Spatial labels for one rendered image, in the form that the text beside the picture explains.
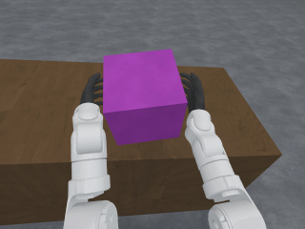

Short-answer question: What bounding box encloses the carton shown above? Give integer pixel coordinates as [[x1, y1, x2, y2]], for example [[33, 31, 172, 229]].
[[103, 49, 188, 146]]

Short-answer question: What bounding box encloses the left robot hand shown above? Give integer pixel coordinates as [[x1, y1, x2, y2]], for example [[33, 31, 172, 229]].
[[79, 73, 104, 106]]

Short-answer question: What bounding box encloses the right robot hand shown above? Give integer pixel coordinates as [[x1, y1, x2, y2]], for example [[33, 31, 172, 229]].
[[179, 73, 206, 113]]

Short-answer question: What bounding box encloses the robot right forearm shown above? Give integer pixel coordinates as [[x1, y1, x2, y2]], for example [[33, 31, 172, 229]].
[[185, 109, 267, 229]]

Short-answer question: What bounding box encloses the robot left forearm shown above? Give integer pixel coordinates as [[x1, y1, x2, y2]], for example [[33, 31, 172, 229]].
[[63, 102, 111, 229]]

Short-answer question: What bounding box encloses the robot right upper arm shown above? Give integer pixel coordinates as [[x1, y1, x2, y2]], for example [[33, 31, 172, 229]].
[[208, 198, 266, 229]]

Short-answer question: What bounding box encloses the robot left upper arm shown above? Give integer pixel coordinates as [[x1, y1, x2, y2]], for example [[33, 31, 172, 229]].
[[64, 200, 119, 229]]

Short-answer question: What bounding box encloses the pedestal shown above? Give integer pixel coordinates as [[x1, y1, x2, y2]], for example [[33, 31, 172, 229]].
[[0, 59, 282, 226]]

